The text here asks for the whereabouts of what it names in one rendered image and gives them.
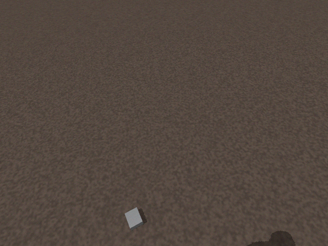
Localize small box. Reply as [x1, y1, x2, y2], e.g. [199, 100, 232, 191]
[125, 207, 143, 230]

